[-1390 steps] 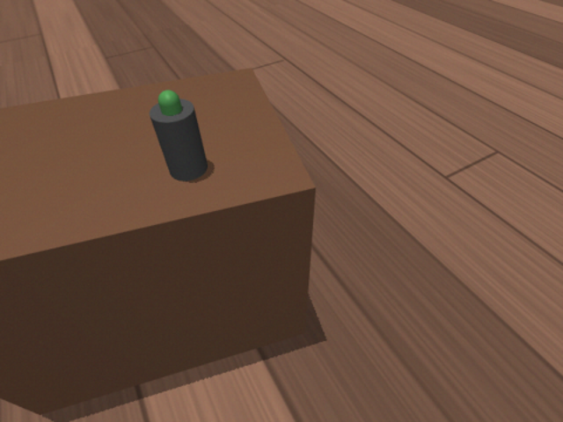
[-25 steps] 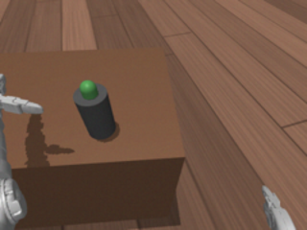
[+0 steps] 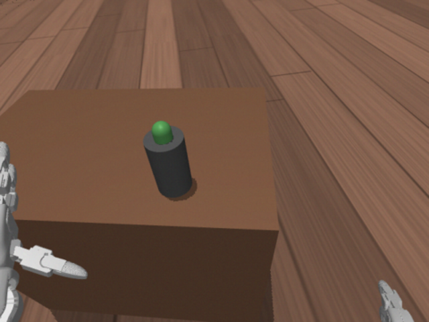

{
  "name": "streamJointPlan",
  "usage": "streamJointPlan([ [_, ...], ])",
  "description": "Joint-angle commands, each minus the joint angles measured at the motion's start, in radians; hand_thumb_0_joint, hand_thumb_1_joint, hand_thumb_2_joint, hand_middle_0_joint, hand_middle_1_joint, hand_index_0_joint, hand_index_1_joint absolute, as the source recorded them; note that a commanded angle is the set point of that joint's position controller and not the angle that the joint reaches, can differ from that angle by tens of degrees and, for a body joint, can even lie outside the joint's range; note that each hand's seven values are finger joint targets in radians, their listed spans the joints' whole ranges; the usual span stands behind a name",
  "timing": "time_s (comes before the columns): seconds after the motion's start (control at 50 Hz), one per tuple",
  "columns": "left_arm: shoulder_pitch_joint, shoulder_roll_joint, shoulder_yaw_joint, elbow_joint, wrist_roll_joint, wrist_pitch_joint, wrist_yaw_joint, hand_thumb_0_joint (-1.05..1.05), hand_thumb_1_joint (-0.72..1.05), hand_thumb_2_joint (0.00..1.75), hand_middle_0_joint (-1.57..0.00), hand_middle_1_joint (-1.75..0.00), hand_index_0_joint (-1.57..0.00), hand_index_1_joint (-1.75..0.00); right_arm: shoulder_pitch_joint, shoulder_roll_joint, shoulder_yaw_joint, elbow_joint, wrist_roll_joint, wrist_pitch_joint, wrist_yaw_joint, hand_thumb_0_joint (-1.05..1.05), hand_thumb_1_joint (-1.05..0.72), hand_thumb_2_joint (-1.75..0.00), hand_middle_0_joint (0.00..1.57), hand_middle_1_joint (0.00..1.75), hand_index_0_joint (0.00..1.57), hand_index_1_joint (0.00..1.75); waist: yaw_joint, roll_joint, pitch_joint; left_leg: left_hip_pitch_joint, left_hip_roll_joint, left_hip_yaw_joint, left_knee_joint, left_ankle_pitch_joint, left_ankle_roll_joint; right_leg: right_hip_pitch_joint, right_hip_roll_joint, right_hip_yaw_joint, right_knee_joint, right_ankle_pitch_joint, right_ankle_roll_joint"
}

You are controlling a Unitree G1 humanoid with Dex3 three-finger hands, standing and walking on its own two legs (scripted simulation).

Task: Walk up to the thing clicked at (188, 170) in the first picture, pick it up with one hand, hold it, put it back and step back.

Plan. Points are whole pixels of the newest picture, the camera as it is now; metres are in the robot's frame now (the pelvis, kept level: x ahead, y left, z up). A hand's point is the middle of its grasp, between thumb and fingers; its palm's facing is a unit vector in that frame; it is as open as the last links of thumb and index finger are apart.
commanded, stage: sink last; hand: left
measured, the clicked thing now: (168, 156) +0.45 +0.14 +0.08
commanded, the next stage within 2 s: home in 0.54 s
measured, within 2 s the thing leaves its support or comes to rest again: neither
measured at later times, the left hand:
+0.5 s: hand (19, 268) +0.17 +0.26 +0.17, palm faces +0.43 -0.77 -0.46, open 17.4 cm
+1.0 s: hand (93, 303) +0.17 +0.22 +0.04, palm faces +0.22 -0.93 -0.29, open 17.4 cm
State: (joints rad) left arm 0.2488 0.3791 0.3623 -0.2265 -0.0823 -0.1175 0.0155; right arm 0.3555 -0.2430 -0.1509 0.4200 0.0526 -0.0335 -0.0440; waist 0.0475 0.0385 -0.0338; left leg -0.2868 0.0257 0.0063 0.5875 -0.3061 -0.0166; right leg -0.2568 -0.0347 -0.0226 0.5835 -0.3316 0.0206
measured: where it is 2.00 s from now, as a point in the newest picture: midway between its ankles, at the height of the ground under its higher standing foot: outside the picture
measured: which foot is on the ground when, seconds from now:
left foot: down 0.00-1.00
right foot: down 0.00-1.00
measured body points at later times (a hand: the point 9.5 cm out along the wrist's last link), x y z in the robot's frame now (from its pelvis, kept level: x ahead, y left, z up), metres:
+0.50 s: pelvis -0.02 -0.02 +0.00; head -0.03 -0.04 +0.45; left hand +0.14 +0.30 +0.20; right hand +0.14 -0.29 -0.06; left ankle +0.00 +0.13 -0.73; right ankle -0.01 -0.13 -0.73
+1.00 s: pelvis -0.01 +0.00 +0.01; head +0.01 -0.01 +0.46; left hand +0.15 +0.27 +0.06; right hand +0.15 -0.21 -0.09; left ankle +0.00 +0.13 -0.73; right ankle -0.01 -0.13 -0.73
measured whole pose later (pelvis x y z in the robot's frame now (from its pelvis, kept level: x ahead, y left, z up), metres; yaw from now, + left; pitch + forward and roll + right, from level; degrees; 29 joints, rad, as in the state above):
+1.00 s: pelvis -0.01 +0.00 +0.01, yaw +0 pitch -2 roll +0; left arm 0.48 0.23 0.17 0.00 -0.05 -0.29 -0.01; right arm 0.24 -0.14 -0.05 0.60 0.02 -0.13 -0.01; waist 0.04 0.03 0.06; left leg -0.22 0.02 0.00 0.49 -0.24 -0.02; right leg -0.19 -0.04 -0.03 0.49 -0.27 0.02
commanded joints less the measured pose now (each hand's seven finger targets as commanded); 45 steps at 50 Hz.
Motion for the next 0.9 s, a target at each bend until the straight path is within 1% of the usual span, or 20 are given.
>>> streamJointPlan([
  [0.0, 0.001, 0.171, 0.081, -0.31, -0.001, -0.1, 0.02, 0.0, -0.53, 0.05, -0.04, -0.03, -0.03, -0.04, -0.068, -0.097, -0.029, -0.161, -0.007, -0.071, -0.005, 0.0, 0.58, -0.05, 0.05, 0.05, 0.05, 0.05, 0.009, 0.051, -0.045, 0.058, -0.033, 0.049, -0.103, 0.175, 0.018, 0.005, 0.024, -0.035, -0.105, 0.179, -0.023],
  [0.04, 0.077, 0.191, 0.115, -0.363, -0.005, -0.125, 0.022, 0.0, -0.52, 0.05, -0.04, -0.03, -0.03, -0.04, -0.088, -0.164, -0.097, -0.179, -0.007, -0.086, -0.009, 0.0, 0.58, -0.05, 0.05, 0.05, 0.05, 0.05, 0.009, 0.057, -0.043, 0.062, -0.034, 0.046, -0.108, 0.157, 0.016, 0.006, 0.025, -0.039, -0.11, 0.162, -0.025],
  [0.08, 0.118, 0.179, 0.111, -0.409, -0.005, -0.141, 0.021, 0.0, -0.52, 0.04, -0.04, -0.03, -0.04, -0.04, -0.065, -0.123, -0.067, -0.152, -0.009, -0.097, -0.004, 0.0, 0.57, -0.05, 0.05, 0.05, 0.05, 0.05, 0.009, 0.043, 0.0, 0.052, -0.032, 0.042, -0.117, 0.119, 0.019, -0.007, 0.029, -0.041, -0.122, 0.124, -0.023],
  [0.22, 0.101, 0.165, 0.131, -0.287, 0.001, -0.183, 0.019, 0.0, -0.54, 0.04, -0.05, -0.04, -0.04, -0.05, -0.06, -0.122, -0.089, -0.101, -0.017, -0.125, -0.02, 0.0, 0.56, -0.05, 0.05, 0.05, 0.05, 0.05, -0.029, -0.102, 0.075, 0.059, -0.037, 0.035, -0.129, 0.053, 0.039, -0.051, 0.015, -0.03, -0.166, 0.066, 0.0],
  [0.26, 0.111, 0.162, 0.127, -0.263, 0.003, -0.199, 0.015, 0.0, -0.52, 0.04, -0.04, -0.04, -0.04, -0.04, -0.07, -0.093, -0.056, -0.117, -0.017, -0.133, -0.017, 0.0, 0.57, -0.05, 0.05, 0.05, 0.05, 0.05, -0.011, -0.092, 0.056, 0.065, -0.043, 0.038, -0.134, 0.048, 0.04, -0.038, 0.006, -0.022, -0.177, 0.051, 0.001],
  [0.3, 0.102, 0.19, 0.158, -0.242, 0.003, -0.216, 0.015, 0.0, -0.52, 0.04, -0.04, -0.03, -0.04, -0.04, -0.059, -0.106, -0.065, -0.11, -0.018, -0.138, -0.02, 0.0, 0.58, -0.05, 0.05, 0.05, 0.05, 0.05, 0.0, -0.104, 0.051, 0.07, -0.047, 0.039, -0.14, 0.036, 0.04, -0.027, 0.002, -0.02, -0.188, 0.027, 0.003],
  [0.32, 0.109, 0.174, 0.14, -0.27, 0.005, -0.229, 0.014, 0.0, -0.51, 0.04, -0.04, -0.03, -0.03, -0.03, -0.121, -0.132, -0.079, -0.153, -0.019, -0.149, -0.021, 0.0, 0.58, -0.04, 0.05, 0.05, 0.05, 0.05, 0.009, -0.069, 0.026, 0.077, -0.048, 0.04, -0.147, 0.055, 0.036, -0.008, -0.003, -0.016, -0.184, 0.043, -0.001],
  [0.38, 0.112, 0.256, 0.23, -0.246, 0.009, -0.247, 0.029, 0.0, -0.52, 0.04, -0.04, -0.03, -0.04, -0.03, -0.087, -0.129, -0.08, -0.114, -0.023, -0.153, -0.022, 0.0, 0.57, -0.05, 0.05, 0.05, 0.05, 0.05, 0.026, -0.049, -0.003, 0.09, -0.052, 0.041, -0.148, 0.101, 0.034, 0.033, -0.005, -0.017, -0.181, 0.095, -0.002],
  [0.42, 0.087, 0.241, 0.215, -0.231, 0.008, -0.255, 0.032, 0.0, -0.52, 0.04, -0.04, -0.03, -0.04, -0.03, -0.134, -0.119, -0.064, -0.135, -0.024, -0.158, -0.019, 0.0, 0.57, -0.05, 0.05, 0.05, 0.05, 0.05, 0.027, -0.007, 0.018, 0.077, -0.054, 0.042, -0.154, 0.097, 0.03, 0.037, -0.007, -0.012, -0.186, 0.09, -0.005],
  [0.44, 0.071, 0.249, 0.233, -0.212, 0.009, -0.259, 0.036, 0.0, -0.53, 0.04, -0.05, -0.04, -0.04, -0.04, -0.138, -0.151, -0.096, -0.149, -0.025, -0.163, -0.023, 0.0, 0.55, -0.06, 0.05, 0.05, 0.05, 0.05, 0.018, -0.03, -0.006, 0.093, -0.048, 0.037, -0.163, 0.101, 0.03, 0.049, 0.0, -0.021, -0.183, 0.098, -0.008],
  [0.46, 0.077, 0.217, 0.202, -0.186, 0.01, -0.261, 0.033, 0.0, -0.54, 0.04, -0.05, -0.04, -0.04, -0.04, -0.135, -0.125, -0.076, -0.115, -0.023, -0.161, -0.02, 0.0, 0.55, -0.06, 0.05, 0.06, 0.05, 0.06, 0.021, 0.0, 0.033, 0.084, -0.05, 0.039, -0.172, 0.08, 0.027, 0.034, 0.001, -0.02, -0.189, 0.074, -0.011],
  [0.48, 0.09, 0.228, 0.223, -0.135, 0.008, -0.26, 0.033, 0.0, -0.55, 0.05, -0.05, -0.04, -0.04, -0.05, -0.112, -0.105, -0.057, -0.096, -0.02, -0.161, -0.017, 0.0, 0.54, -0.06, 0.05, 0.05, 0.05, 0.05, 0.023, -0.003, 0.051, 0.079, -0.049, 0.04, -0.176, 0.071, 0.027, 0.027, -0.001, -0.019, -0.196, 0.062, -0.011],
  [0.56, 0.072, 0.18, 0.159, -0.116, 0.005, -0.268, 0.022, 0.0, -0.56, 0.05, -0.05, -0.04, -0.04, -0.05, -0.112, -0.121, -0.068, -0.096, -0.015, -0.166, -0.011, 0.0, 0.53, -0.06, 0.05, 0.06, 0.05, 0.06, 0.009, -0.014, 0.081, 0.078, -0.045, 0.038, -0.192, 0.055, 0.027, 0.011, 0.008, -0.026, -0.208, 0.049, -0.012],
  [0.58, 0.099, 0.157, 0.137, -0.097, 0.007, -0.269, 0.018, 0.0, -0.57, 0.05, -0.06, -0.05, -0.05, -0.06, -0.106, -0.097, -0.039, -0.107, -0.014, -0.172, -0.007, 0.0, 0.51, -0.07, 0.05, 0.06, 0.05, 0.06, 0.008, -0.035, 0.071, 0.089, -0.043, 0.038, -0.196, 0.051, 0.03, 0.017, 0.011, -0.031, -0.209, 0.051, -0.01],
  [0.6, 0.056, 0.143, 0.104, -0.18, 0.007, -0.279, 0.015, 0.0, -0.57, 0.06, -0.06, -0.05, -0.05, -0.06, -0.128, -0.145, -0.085, -0.125, -0.014, -0.18, -0.012, 0.0, 0.51, -0.07, 0.05, 0.06, 0.05, 0.06, 0.0, -0.011, 0.04, 0.112, -0.041, 0.038, -0.205, 0.067, 0.028, 0.026, 0.014, -0.032, -0.205, 0.071, -0.013],
  [0.62, 0.08, 0.114, 0.076, -0.149, 0.009, -0.277, 0.011, 0.0, -0.59, 0.06, -0.06, -0.06, -0.05, -0.07, -0.108, -0.096, -0.035, -0.101, -0.013, -0.184, -0.006, 0.0, 0.49, -0.07, 0.05, 0.06, 0.05, 0.06, -0.007, -0.019, 0.063, 0.112, -0.038, 0.038, -0.207, 0.053, 0.029, 0.014, 0.02, -0.038, -0.204, 0.063, -0.011],
  [0.66, 0.044, 0.142, 0.081, -0.254, 0.011, -0.29, 0.017, 0.0, -0.5, 0.09, -0.06, -0.06, -0.06, -0.06, -0.14, -0.147, -0.068, -0.161, -0.013, -0.195, -0.01, 0.0, 0.33, -0.23, 0.12, 0.17, 0.12, 0.17, -0.008, -0.011, 0.017, 0.138, -0.037, 0.037, -0.206, 0.094, 0.028, 0.037, 0.022, -0.041, -0.199, 0.103, -0.014],
  [0.72, 0.129, 0.142, 0.094, -0.188, 0.018, -0.278, 0.021, 0.0, -0.54, 0.07, -0.05, -0.06, -0.05, -0.06, -0.089, -0.082, -0.012, -0.091, -0.015, -0.188, 0.001, 0.0, 0.09, -0.46, 0.12, 0.17, 0.12, 0.17, 0.016, -0.006, 0.037, 0.104, -0.03, 0.031, -0.215, 0.11, 0.026, 0.072, 0.03, -0.052, -0.193, 0.118, -0.019],
  [0.82, 0.219, 0.02, -0.031, -0.06, 0.014, -0.259, -0.003, 0.0, -0.56, 0.06, -0.05, -0.05, -0.05, -0.05, -0.124, 0.02, 0.086, -0.014, -0.013, -0.166, 0.024, 0.0, -0.3, -0.56, 0.14, 0.2, 0.14, 0.2, 0.026, 0.018, 0.079, 0.07, -0.033, 0.037, -0.2, 0.146, 0.024, 0.057, 0.024, -0.05, -0.189, 0.148, -0.023],
  [0.88, 0.236, -0.015, -0.095, 0.014, 0.02, -0.238, -0.012, 0.0, -0.54, 0.07, -0.05, -0.06, -0.05, -0.06, -0.2, -0.045, 0.041, -0.002, -0.018, -0.163, 0.019, 0.0, -0.39, -0.61, 0.15, 0.22, 0.15, 0.21, 0.008, 0.016, 0.046, 0.08, -0.026, 0.03, -0.194, 0.147, 0.021, 0.049, 0.03, -0.049, -0.183, 0.151, -0.027],
])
